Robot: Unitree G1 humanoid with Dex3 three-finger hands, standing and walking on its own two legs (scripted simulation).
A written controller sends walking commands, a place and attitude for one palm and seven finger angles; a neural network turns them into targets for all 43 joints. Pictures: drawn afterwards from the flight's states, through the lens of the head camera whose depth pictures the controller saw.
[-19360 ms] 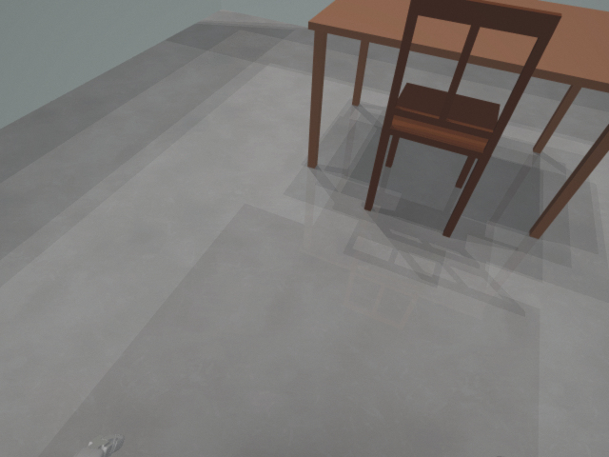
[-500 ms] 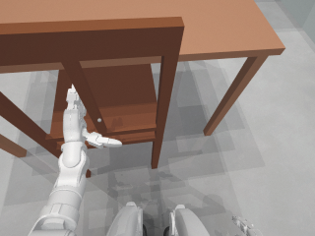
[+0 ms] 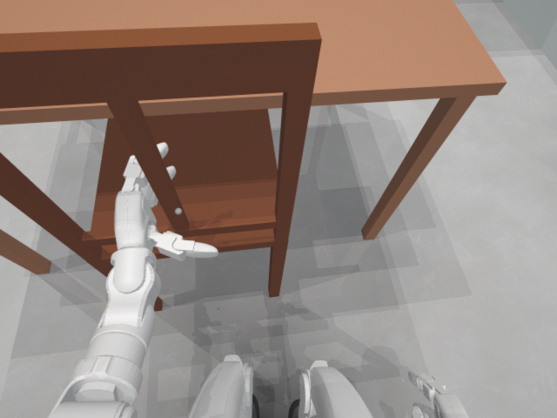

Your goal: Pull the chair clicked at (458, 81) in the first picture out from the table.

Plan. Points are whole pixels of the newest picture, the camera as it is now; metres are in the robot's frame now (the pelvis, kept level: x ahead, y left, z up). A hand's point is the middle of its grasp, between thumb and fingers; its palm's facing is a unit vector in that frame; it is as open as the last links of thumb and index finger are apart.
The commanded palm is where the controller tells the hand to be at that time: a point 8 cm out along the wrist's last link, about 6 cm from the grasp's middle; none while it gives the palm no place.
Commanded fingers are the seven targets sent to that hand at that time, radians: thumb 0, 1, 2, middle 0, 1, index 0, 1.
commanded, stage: hook a spindle and tug to test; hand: left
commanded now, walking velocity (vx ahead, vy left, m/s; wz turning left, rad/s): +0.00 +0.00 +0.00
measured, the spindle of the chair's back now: (159, 178) +0.44 +0.18 +0.04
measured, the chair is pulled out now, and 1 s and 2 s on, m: -0.01 0.04 0.13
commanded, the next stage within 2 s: step backward, pulling the chair out in 1.14 s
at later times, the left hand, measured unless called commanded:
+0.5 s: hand (180, 210) +0.40 +0.15 +0.02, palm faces +0.11 -0.99 -0.03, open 6.0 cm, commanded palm +0.36 +0.19 +0.02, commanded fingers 0.00 0.90 0.90 -0.50 -1.45 -0.50 -1.45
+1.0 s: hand (175, 233) +0.36 +0.15 +0.02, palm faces +0.10 -0.99 -0.01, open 5.7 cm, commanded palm +0.33 +0.20 +0.02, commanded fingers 0.00 0.90 0.90 -0.50 -1.45 -0.50 -1.45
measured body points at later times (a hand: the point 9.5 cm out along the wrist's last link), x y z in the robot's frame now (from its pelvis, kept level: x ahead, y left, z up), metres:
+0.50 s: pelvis +0.01 +0.00 +0.00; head +0.13 +0.02 +0.44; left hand +0.39 +0.20 +0.02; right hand +0.13 -0.25 -0.11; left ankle +0.03 +0.07 -0.62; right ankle +0.02 -0.09 -0.62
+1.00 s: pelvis +0.01 +0.01 +0.00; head +0.12 +0.02 +0.44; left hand +0.35 +0.20 +0.02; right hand +0.15 -0.23 -0.11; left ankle +0.03 +0.07 -0.62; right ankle +0.02 -0.09 -0.62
